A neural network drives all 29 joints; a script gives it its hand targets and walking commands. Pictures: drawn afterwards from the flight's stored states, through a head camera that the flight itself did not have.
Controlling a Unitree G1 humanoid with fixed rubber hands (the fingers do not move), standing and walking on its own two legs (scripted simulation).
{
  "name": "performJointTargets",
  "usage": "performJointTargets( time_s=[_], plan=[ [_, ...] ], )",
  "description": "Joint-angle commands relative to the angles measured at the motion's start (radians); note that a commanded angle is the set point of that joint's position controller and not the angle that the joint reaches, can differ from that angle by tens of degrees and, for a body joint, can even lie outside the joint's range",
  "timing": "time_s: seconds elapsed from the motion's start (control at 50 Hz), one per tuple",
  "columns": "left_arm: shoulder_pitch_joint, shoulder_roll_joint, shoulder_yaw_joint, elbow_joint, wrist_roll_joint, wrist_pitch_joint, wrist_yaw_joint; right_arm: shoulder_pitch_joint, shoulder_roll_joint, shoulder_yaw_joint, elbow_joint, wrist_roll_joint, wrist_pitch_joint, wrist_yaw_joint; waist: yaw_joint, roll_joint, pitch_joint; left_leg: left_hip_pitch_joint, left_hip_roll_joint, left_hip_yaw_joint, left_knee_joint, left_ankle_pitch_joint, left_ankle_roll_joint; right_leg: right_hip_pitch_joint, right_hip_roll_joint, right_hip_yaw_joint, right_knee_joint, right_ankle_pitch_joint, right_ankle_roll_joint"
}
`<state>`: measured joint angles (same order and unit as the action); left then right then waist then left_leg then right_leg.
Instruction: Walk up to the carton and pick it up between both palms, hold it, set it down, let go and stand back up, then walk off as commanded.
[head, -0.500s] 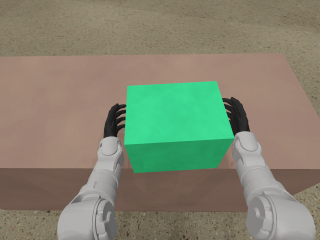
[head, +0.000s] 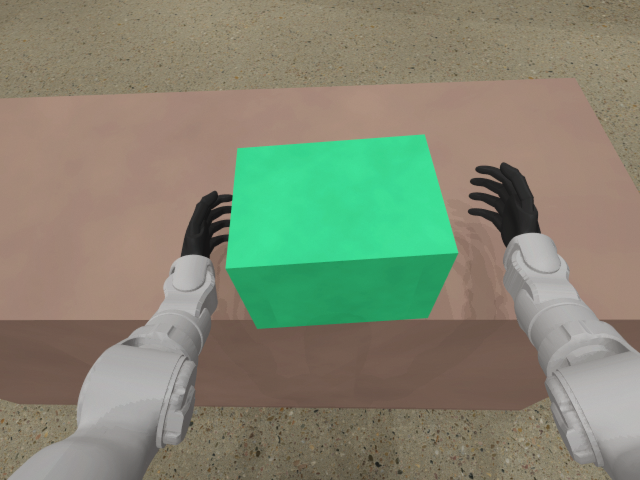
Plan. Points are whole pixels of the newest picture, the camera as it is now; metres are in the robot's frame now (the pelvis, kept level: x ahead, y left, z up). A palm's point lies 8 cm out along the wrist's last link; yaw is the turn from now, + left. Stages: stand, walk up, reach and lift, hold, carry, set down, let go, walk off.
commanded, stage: set down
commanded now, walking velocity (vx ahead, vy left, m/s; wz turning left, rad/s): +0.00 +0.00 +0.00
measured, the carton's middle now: (336, 236) +0.43 +0.02 +0.02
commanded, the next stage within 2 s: none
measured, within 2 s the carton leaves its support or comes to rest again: neither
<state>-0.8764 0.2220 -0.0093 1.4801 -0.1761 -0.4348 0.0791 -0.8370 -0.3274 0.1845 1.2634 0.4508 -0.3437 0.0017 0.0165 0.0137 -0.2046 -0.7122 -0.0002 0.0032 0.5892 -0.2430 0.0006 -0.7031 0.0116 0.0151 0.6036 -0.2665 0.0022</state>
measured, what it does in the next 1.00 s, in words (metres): stands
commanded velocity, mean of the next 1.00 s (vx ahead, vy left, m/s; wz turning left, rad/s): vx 0.00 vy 0.00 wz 0.00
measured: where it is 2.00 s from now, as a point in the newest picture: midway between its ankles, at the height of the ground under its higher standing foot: outside the picture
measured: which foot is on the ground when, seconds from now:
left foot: down 0.00-1.00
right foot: down 0.00-1.00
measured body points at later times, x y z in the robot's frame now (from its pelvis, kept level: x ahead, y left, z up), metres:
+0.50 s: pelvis -0.04 +0.00 +0.00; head +0.03 -0.01 +0.44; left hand +0.35 +0.21 +0.02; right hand +0.37 -0.22 +0.03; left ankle +0.00 +0.12 -0.72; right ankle -0.01 -0.11 -0.72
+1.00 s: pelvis -0.05 +0.00 +0.00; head -0.05 +0.01 +0.45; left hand +0.28 +0.22 +0.02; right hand +0.30 -0.21 +0.04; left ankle +0.00 +0.12 -0.72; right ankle -0.01 -0.11 -0.72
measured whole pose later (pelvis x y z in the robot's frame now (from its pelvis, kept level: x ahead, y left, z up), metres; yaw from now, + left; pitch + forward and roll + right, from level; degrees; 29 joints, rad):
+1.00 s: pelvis -0.05 +0.00 +0.00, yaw +0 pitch +8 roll +0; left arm -0.29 0.21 -0.03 0.76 -0.18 -0.18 0.09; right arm -0.37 -0.30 0.06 0.88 0.33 -0.21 0.06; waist 0.02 -0.02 -0.17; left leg -0.52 0.00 0.00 0.58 -0.20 0.00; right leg -0.51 0.01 0.02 0.59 -0.22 0.00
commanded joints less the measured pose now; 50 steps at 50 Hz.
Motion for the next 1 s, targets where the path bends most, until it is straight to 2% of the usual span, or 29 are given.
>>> performJointTargets(
  time_s=[0.0,0.08,0.18,0.26,0.36,0.38,0.64,0.8,0.86,0.98],
  plan=[
    [-0.291,0.175,0.034,-0.244,-0.146,-0.058,-0.036,-0.358,-0.138,0.057,-0.182,0.031,-0.067,0.024,0.11,-0.084,-0.797,0.321,0.021,0.045,0.118,0.631,-0.062,0.262,0.022,-0.036,0.038,0.64,0.041],
    [-0.195,0.186,0.071,-0.323,-0.106,-0.041,-0.048,-0.276,-0.158,0.029,-0.204,0.008,-0.079,0.02,0.09,-0.094,-0.76,0.302,0.011,0.037,0.092,0.618,-0.057,0.326,0.021,-0.025,0.03,0.693,0.047],
    [-0.1,0.167,0.069,-0.471,-0.083,-0.027,-0.051,-0.187,-0.169,-0.009,-0.269,-0.011,-0.084,0.02,0.069,-0.075,-0.744,0.368,0.011,0.022,0.066,0.606,-0.059,0.333,0.032,-0.031,-0.005,0.644,0.039],
    [-0.079,0.159,0.046,-0.578,-0.096,-0.014,-0.041,-0.17,-0.191,-0.07,-0.366,-0.029,-0.07,0.024,0.048,-0.064,-0.74,0.392,0.008,0.015,0.041,0.52,-0.055,0.31,0.042,-0.036,-0.037,0.512,0.027],
    [-0.038,0.154,0.036,-0.657,-0.107,0.026,-0.023,-0.123,-0.201,-0.119,-0.474,-0.046,-0.034,0.027,0.044,-0.074,-0.688,0.432,0.01,0.01,0.001,0.4,-0.044,0.294,0.051,-0.04,-0.079,0.325,0.01],
    [0.008,0.149,0.039,-0.694,-0.104,0.033,-0.019,-0.075,-0.198,-0.121,-0.496,-0.044,-0.03,0.028,0.042,-0.076,-0.68,0.446,0.01,0.007,-0.003,0.402,-0.042,0.316,0.052,-0.04,-0.081,0.33,0.009],
    [0.137,0.13,0.041,-0.801,-0.097,0.135,-0.006,0.061,-0.185,-0.184,-0.652,-0.092,0.058,0.036,0.023,-0.138,-0.462,0.437,0.008,-0.021,-0.107,0.126,-0.011,0.407,0.033,-0.016,-0.136,0.083,0.0],
    [0.186,0.111,0.021,-0.872,-0.088,0.182,0.013,0.126,-0.152,-0.221,-0.651,-0.119,0.096,0.059,0.018,-0.112,-0.254,0.449,0.018,-0.04,-0.177,-0.049,-0.004,0.406,0.018,-0.003,-0.162,-0.06,-0.008],
    [0.221,0.097,0.012,-0.901,-0.079,0.193,0.026,0.166,-0.14,-0.235,-0.639,-0.132,0.097,0.07,0.017,-0.094,-0.216,0.461,0.022,-0.049,-0.199,-0.081,-0.005,0.412,0.014,-0.001,-0.169,-0.073,-0.015],
    [0.358,0.072,0.01,-1.005,-0.042,0.23,0.037,0.294,-0.136,-0.25,-0.684,-0.149,0.082,0.076,0.009,-0.08,-0.172,0.511,0.023,-0.049,-0.221,-0.004,-0.011,0.459,0.022,-0.005,-0.186,0.009,-0.022]
  ],
)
